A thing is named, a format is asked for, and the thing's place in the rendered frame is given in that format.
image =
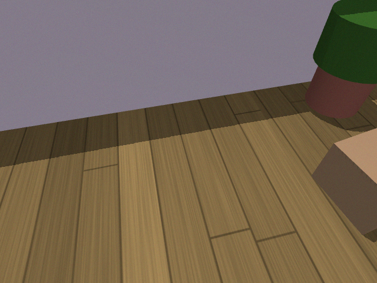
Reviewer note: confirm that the potted plant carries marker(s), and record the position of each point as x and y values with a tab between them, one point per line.
346	55

